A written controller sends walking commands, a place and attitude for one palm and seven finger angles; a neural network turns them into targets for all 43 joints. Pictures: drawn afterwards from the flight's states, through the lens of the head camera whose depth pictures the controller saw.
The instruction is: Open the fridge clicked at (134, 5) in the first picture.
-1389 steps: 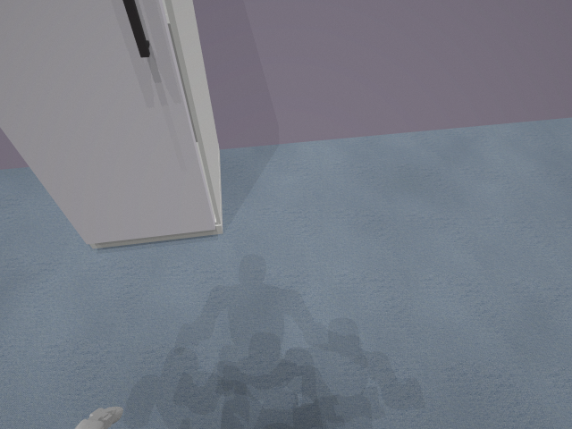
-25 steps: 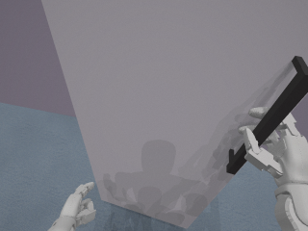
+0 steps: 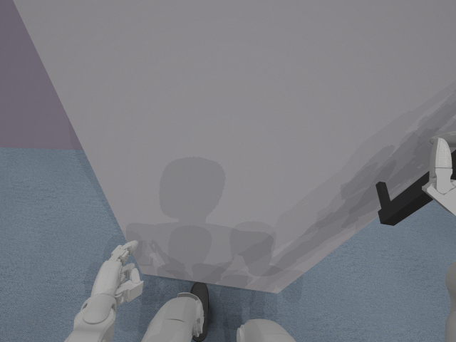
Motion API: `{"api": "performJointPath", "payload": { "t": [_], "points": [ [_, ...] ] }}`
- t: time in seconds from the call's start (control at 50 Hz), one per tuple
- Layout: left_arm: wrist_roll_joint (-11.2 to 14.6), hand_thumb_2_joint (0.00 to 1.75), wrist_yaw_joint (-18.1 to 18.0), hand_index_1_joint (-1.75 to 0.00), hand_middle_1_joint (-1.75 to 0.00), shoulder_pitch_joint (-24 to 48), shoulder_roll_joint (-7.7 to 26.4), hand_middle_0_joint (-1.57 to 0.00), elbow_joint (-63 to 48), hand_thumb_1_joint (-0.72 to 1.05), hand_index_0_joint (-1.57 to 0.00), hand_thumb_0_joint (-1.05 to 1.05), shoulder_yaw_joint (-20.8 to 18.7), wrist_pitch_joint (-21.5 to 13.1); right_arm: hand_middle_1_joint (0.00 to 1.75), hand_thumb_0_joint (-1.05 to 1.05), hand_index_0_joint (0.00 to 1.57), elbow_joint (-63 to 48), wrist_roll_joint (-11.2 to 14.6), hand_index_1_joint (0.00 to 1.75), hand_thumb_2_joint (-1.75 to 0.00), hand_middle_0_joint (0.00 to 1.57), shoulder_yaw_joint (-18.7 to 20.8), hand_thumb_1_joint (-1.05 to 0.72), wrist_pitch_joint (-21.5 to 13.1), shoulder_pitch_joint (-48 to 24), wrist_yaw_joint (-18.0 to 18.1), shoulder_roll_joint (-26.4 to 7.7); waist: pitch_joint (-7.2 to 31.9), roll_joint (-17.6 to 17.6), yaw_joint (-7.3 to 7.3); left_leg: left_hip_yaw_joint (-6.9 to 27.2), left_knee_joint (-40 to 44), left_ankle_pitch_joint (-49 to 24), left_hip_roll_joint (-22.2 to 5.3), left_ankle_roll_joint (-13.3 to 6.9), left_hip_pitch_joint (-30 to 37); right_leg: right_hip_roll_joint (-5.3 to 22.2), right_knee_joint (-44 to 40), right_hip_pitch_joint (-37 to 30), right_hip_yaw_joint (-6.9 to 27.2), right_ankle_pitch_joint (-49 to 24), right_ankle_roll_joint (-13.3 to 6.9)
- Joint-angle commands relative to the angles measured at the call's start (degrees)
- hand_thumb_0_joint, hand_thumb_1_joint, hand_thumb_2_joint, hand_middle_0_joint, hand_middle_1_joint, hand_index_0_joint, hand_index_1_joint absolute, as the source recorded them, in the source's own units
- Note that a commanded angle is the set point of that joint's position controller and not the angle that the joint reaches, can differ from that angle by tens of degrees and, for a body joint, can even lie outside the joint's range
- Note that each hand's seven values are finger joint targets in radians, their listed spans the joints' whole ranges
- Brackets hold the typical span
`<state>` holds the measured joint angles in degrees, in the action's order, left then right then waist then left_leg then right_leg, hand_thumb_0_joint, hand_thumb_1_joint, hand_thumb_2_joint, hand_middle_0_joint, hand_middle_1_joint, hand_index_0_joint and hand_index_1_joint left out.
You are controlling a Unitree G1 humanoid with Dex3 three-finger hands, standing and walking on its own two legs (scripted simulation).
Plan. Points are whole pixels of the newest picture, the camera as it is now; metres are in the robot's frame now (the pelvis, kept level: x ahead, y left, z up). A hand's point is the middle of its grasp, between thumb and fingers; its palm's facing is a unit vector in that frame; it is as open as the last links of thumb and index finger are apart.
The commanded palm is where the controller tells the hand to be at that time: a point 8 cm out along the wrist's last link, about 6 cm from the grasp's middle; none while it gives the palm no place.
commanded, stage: walk backward, drawing the door open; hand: right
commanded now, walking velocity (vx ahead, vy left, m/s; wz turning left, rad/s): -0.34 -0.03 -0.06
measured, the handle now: out of the picture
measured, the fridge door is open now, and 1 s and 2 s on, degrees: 10 43 73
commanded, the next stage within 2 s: none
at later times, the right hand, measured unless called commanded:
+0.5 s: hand (454, 281) +0.16 -0.14 +0.25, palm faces +0.47 +0.86 -0.20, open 6.5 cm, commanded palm +0.11 -0.17 +0.25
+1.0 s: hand out of the picture +0.02 -0.06 +0.25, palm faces +0.47 +0.84 -0.27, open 7.3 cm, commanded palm -0.03 -0.09 +0.25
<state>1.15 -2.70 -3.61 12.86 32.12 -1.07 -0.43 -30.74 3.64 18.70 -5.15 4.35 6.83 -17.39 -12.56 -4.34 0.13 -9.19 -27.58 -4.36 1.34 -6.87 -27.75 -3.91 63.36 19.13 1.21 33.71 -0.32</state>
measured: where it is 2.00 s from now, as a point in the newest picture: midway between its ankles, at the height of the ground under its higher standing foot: outside the picture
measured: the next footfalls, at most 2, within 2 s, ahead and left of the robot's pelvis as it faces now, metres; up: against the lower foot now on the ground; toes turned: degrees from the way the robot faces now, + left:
right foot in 0.06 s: +0.02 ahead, -0.08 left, +0.00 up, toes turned -2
left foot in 0.34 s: -0.09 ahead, +0.23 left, +0.00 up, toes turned +0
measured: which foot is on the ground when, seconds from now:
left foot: down 0.00-0.06, up 0.08-0.32, down 0.34-0.58, up 0.60-0.88, down 0.90-1.00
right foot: up 0.00-0.04, down 0.06-0.34, up 0.36-0.56, down 0.58-0.92, up 0.94-1.00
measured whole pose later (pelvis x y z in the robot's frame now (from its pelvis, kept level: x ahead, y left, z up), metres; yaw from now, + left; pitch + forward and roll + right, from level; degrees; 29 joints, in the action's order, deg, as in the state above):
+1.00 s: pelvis -0.27 +0.19 +0.03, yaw -13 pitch +0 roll +0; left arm 0.7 -2.3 -8.4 9.2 36.6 0.7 -4.4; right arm -18.8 3.3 15.8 -0.8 -7.7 6.4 -18.7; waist -8.6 -3.4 2.8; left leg -2.8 -30.4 18.6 1.8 -3.0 -11.1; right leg -0.6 51.6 31.6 5.2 22.8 3.1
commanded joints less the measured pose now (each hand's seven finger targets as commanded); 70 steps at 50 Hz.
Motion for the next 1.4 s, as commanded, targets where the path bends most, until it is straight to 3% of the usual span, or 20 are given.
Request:
{"api": "performJointPath", "payload": {
  "t": [0.0,0.02,0.04,0.06,0.12,0.2,0.26,0.32,0.36,0.52,0.56,0.6,0.66,0.84,0.92,1.14,1.16,1.2,1.26,1.38],
  "points": [
    [-0.18,0.90,-0.80,-0.30,-0.30,-2.94,5.55,-0.20,-6.26,0.90,-0.20,0.00,-1.64,-1.53,1.40,0.00,0.45,-12.08,-0.65,1.40,-0.90,0.45,5.10,-0.90,-6.71,-10.71,1.68,-12.94,28.52,16.30,2.42,10.93,24.88,32.72,-11.53,13.95,5.65,-1.84,-24.77,-18.88,-9.62,3.32,-2.05],
    [-0.37,0.90,-0.48,-0.30,-0.30,-4.41,5.44,-0.20,-6.04,0.90,-0.20,0.00,-0.60,-1.41,1.40,0.00,0.45,-12.87,-0.34,1.40,-0.90,0.45,2.67,-0.90,-6.97,-12.23,1.28,-10.94,26.09,8.56,4.72,6.34,13.56,29.20,-8.57,16.91,3.74,0.97,-37.76,-19.59,-7.29,0.14,-4.32],
    [-1.45,0.90,-0.31,-0.30,-0.30,-1.38,8.09,-0.20,-8.27,0.90,-0.20,0.00,-0.09,-1.93,1.40,0.00,0.45,-12.82,0.46,1.40,-0.90,0.45,3.47,-0.90,-7.66,-12.56,1.32,-10.89,20.70,-15.99,4.50,2.62,-19.15,24.05,0.58,17.32,4.37,16.69,-54.93,-5.34,13.50,2.81,-10.96],
    [-3.26,0.90,-0.33,-0.30,-0.30,3.21,5.99,-0.20,-10.72,0.90,-0.20,0.00,1.00,-3.95,1.40,0.00,0.45,-10.57,0.04,1.40,-0.90,0.45,7.54,-0.90,-8.21,-14.21,3.03,-14.35,17.80,-21.59,0.84,17.73,-55.64,29.70,-0.58,8.68,8.15,34.87,-56.28,19.65,37.02,1.92,-17.07],
    [-0.81,0.90,-1.60,-0.30,-0.30,1.61,4.14,-0.20,-6.83,0.90,-0.20,0.00,-1.53,-3.99,1.40,0.00,0.45,-4.93,-0.29,1.40,-0.90,0.45,6.76,-0.90,-7.13,-15.22,2.37,-12.52,11.30,1.22,0.06,15.00,-57.66,30.66,1.61,9.23,-4.42,22.41,-43.30,6.81,15.70,-30.03,-15.38],
    [-0.64,0.90,-1.26,-0.30,-0.30,-3.40,6.91,-0.20,-3.67,0.90,-0.20,0.00,-2.16,-7.17,1.40,0.00,0.45,-4.09,-0.43,1.40,-0.90,0.45,3.96,-0.90,-8.49,-17.43,3.09,-10.32,20.21,-12.10,0.17,7.42,-23.81,34.67,0.55,9.25,0.39,17.75,-36.54,-15.24,7.05,-56.01,-7.95],
    [-0.73,0.90,-0.59,-0.30,-0.30,-2.14,6.82,-0.20,-3.35,0.90,-0.20,0.00,-1.66,-9.03,1.40,0.00,0.45,-4.00,-0.76,1.40,-0.90,0.45,5.52,-0.90,-10.05,-20.33,2.76,-13.01,25.74,-12.07,-0.74,6.05,2.54,20.85,0.43,9.08,14.19,15.84,-31.74,-13.90,8.15,-47.71,-4.48],
    [-0.52,0.90,-1.28,-0.30,-0.30,0.13,4.91,-0.20,-4.98,0.90,-0.20,0.00,-1.30,-8.72,1.40,0.00,0.45,-0.05,-1.34,1.40,-0.90,0.45,10.08,-0.90,-11.54,-20.92,2.43,-20.32,24.88,15.42,-1.00,25.95,4.81,-30.58,-21.60,-0.52,24.06,2.66,-7.58,8.72,0.26,-2.89,3.03],
    [-0.42,0.90,-1.69,-0.30,-0.30,-0.56,5.96,-0.20,-4.61,0.90,-0.20,0.00,-2.55,-8.69,1.40,0.00,0.45,-0.22,-1.02,1.40,-0.90,0.45,12.08,-0.90,-10.54,-19.31,3.44,-20.50,29.80,19.31,-1.13,23.89,-2.30,-38.86,-23.65,-2.60,28.97,3.08,1.74,11.24,6.09,-2.87,2.31],
    [-1.90,0.90,-2.65,-0.30,-0.30,-1.61,4.63,-0.20,-4.39,0.90,-0.20,0.00,-1.69,-6.71,1.40,0.00,0.45,-2.71,-0.76,1.40,-0.90,0.45,7.53,-0.90,-9.61,-21.84,3.53,-14.89,24.83,9.47,1.12,10.39,-4.44,-4.24,-15.68,1.69,15.85,4.48,-31.42,-6.60,-0.48,-18.05,1.47],
    [-1.46,0.90,-1.76,-0.30,-0.30,-1.34,8.41,-0.20,-6.61,0.90,-0.20,0.00,-2.72,-7.41,1.40,0.00,0.45,-5.78,0.38,1.40,-0.90,0.45,4.96,-0.90,-9.48,-25.89,2.84,-13.62,25.77,-15.46,0.53,4.44,-23.23,29.60,-1.10,9.91,0.30,23.76,-44.75,-16.95,26.43,-54.41,-6.61],
    [-1.23,0.90,0.61,-0.30,-0.30,-1.80,4.80,-0.20,-5.03,0.90,-0.20,0.00,-2.10,-8.89,1.40,0.00,0.45,-8.51,-0.77,1.40,-0.90,0.45,3.67,-0.90,-9.53,-31.50,0.41,-14.52,28.32,-13.89,0.96,13.19,-36.95,39.78,0.19,9.62,-2.88,27.94,-46.46,-17.42,37.43,-50.22,-11.44],
    [-0.48,0.90,0.73,-0.30,-0.30,-2.90,5.97,-0.20,-3.38,0.90,-0.20,0.00,-3.43,-9.17,1.40,0.00,0.45,-6.31,-0.94,1.40,-0.90,0.45,3.12,-0.90,-7.41,-28.88,-0.23,-13.34,25.69,-3.51,1.19,13.24,-35.58,29.22,0.24,10.11,-1.73,21.57,-43.70,-16.69,24.91,-39.34,-9.38],
    [-0.98,0.90,0.20,-0.30,-0.30,-1.36,4.31,-0.20,-3.62,0.90,-0.20,0.00,-1.00,-9.03,1.40,0.00,0.45,-5.38,0.82,1.40,-0.90,0.45,3.33,-0.90,-5.06,-31.22,-0.77,-14.25,29.55,-11.65,-0.14,7.63,4.86,25.29,3.50,8.28,24.40,14.03,-42.62,-9.18,17.94,-33.48,-4.14],
    [0.32,0.90,-0.16,-0.30,-0.30,-0.36,3.55,-0.20,-5.97,0.90,-0.20,0.00,-2.31,-7.65,1.40,0.00,0.45,-6.34,0.87,1.40,-0.90,0.45,5.91,-0.90,-4.60,-24.98,-0.81,-16.59,26.21,21.26,-1.05,21.60,8.60,-0.73,-22.72,-2.75,22.53,1.78,-1.01,10.26,1.91,-2.60,3.37],
    [-2.88,0.90,-3.53,-0.30,-0.30,-3.83,0.97,-0.20,-6.94,0.90,-0.20,0.00,-0.25,-5.46,1.40,0.00,0.45,-8.83,-0.93,1.40,-0.90,0.45,-5.97,-0.90,-4.10,-25.39,-0.74,-6.22,29.04,15.17,0.45,1.87,-10.50,-35.34,-14.49,2.43,30.06,3.05,-35.19,-2.09,-13.66,-17.21,1.60],
    [-2.65,0.90,-3.41,-0.30,-0.30,-6.02,2.06,-0.20,-6.84,0.90,-0.20,0.00,-1.09,-5.33,1.40,0.00,0.45,-9.42,-0.97,1.40,-0.90,0.45,-6.85,-0.90,-4.21,-27.93,-0.90,-6.22,31.11,13.15,2.64,0.23,-19.28,-31.34,-13.39,5.17,21.63,5.27,-40.00,-14.14,-9.76,-26.93,0.11],
    [-2.53,0.90,-1.85,-0.30,-0.30,-5.57,5.66,-0.20,-6.98,0.90,-0.20,0.00,-2.77,-5.70,1.40,0.00,0.45,-9.57,-0.30,1.40,-0.90,0.45,-10.71,-0.90,-5.44,-30.36,-2.32,-2.63,30.56,-5.87,2.36,4.38,-40.63,34.92,-1.95,12.35,-9.75,34.03,-42.11,-37.16,29.62,-81.63,-14.77],
    [-2.12,0.90,0.11,-0.30,-0.30,0.00,6.10,-0.20,-5.26,0.90,-0.20,0.00,-3.99,-6.63,1.40,0.00,0.45,-9.68,-2.82,1.40,-0.90,0.45,-6.71,-0.90,-5.81,-33.13,-4.79,-6.92,22.22,-2.72,1.44,17.10,-37.05,34.86,-7.08,9.78,-13.43,33.61,-40.54,-24.13,26.05,-58.11,-14.15],
    [0.66,0.90,1.03,-0.30,-0.30,-0.12,4.55,-0.20,-8.11,0.90,-0.20,0.00,-3.17,-7.55,1.40,0.00,0.45,-11.56,-0.26,1.40,-0.90,0.45,-7.44,-0.90,-4.66,-31.25,-5.15,-4.66,25.47,-8.67,0.62,5.03,-10.45,20.72,-0.64,11.72,23.33,18.07,-40.22,1.04,6.55,-24.84,-5.07]
  ]
}}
